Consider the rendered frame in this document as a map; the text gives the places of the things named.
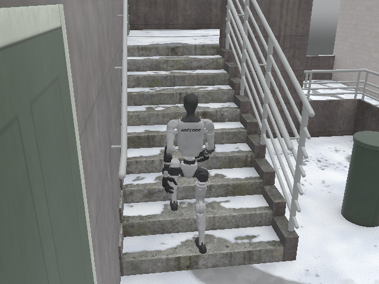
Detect stairs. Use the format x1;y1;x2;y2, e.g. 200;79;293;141
122;45;284;276

